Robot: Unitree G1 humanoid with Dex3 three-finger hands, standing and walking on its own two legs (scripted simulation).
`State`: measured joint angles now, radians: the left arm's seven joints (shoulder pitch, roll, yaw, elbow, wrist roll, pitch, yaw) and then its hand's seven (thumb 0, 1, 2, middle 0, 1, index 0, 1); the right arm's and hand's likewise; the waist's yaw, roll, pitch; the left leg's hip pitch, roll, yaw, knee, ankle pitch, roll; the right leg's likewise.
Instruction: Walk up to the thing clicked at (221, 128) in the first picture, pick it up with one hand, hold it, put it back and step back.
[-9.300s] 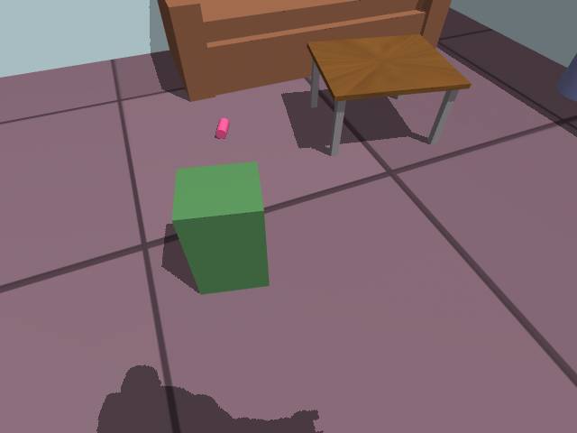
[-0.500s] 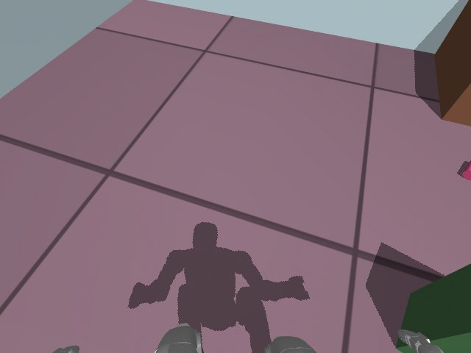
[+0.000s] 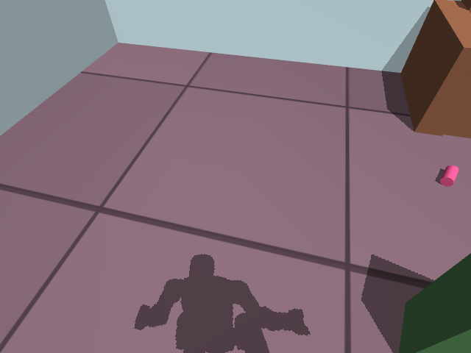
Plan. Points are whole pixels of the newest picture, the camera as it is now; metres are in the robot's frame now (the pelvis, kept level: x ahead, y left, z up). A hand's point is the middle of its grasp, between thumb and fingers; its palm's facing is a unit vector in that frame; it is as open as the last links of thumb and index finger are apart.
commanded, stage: walk up
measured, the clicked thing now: (449, 175) +1.12 -1.19 -0.73
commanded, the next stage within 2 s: stand in 0.46 s
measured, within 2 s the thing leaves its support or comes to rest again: neither
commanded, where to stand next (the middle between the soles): +0.08 +0.02 m, yaw +3 degrees
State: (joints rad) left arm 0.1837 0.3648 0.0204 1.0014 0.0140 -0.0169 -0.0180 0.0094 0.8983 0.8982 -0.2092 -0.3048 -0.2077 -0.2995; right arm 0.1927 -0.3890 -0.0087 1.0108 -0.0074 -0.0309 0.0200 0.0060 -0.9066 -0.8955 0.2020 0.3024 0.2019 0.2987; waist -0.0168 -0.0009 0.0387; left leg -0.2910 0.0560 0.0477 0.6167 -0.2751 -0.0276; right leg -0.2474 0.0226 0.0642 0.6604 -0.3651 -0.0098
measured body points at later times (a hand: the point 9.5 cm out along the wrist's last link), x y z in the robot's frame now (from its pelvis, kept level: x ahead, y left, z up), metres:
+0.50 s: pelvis +0.01 +0.01 +0.02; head +0.01 +0.00 +0.47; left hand +0.12 +0.30 -0.11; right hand +0.09 -0.30 -0.11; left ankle +0.03 +0.14 -0.72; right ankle +0.00 -0.12 -0.72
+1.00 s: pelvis +0.00 +0.02 +0.02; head +0.01 +0.03 +0.47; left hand +0.07 +0.32 -0.11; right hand +0.07 -0.28 -0.11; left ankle +0.03 +0.14 -0.72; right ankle +0.00 -0.12 -0.72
